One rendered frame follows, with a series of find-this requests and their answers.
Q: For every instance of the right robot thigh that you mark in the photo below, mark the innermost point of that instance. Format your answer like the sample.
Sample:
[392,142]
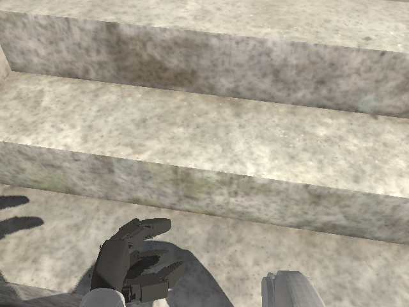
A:
[289,289]

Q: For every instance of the left robot hand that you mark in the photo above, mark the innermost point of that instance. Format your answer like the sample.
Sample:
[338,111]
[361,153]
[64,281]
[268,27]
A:
[119,270]

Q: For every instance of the left robot forearm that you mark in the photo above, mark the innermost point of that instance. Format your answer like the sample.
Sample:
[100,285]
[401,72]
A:
[103,297]

